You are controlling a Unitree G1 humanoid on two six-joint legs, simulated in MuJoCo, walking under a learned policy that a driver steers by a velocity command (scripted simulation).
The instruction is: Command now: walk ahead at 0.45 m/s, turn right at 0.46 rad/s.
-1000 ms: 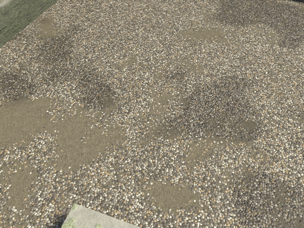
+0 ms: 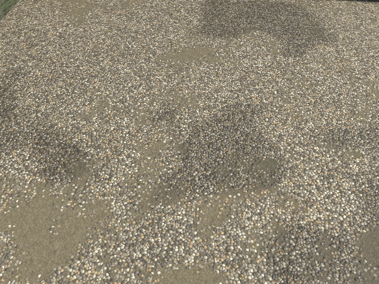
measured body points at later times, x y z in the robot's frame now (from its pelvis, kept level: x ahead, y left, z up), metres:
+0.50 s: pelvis +0.34 -0.03 -0.21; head +0.35 -0.03 +0.24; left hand +0.31 +0.19 -0.35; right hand +0.47 -0.29 -0.30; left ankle +0.53 +0.08 -0.91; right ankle +0.19 -0.12 -0.87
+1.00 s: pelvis +0.64 -0.10 -0.34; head +0.66 -0.12 +0.11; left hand +0.98 -0.08 -0.39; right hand +0.46 -0.30 -0.48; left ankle +0.54 +0.07 -1.05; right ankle +0.72 -0.27 -1.03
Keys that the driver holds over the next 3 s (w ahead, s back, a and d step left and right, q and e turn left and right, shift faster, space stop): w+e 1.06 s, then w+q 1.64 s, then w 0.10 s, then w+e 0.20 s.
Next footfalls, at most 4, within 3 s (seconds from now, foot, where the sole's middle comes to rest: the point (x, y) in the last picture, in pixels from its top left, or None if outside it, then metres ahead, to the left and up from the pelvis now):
0.22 right None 0.23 -0.13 -0.91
0.58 left None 0.58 0.05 -1.09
1.04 right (246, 261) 0.75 -0.28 -1.09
1.56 left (235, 192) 1.13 -0.29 -1.09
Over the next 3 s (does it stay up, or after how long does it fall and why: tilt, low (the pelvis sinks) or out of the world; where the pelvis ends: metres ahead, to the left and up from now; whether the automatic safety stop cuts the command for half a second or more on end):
stays up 1.67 -0.39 -0.32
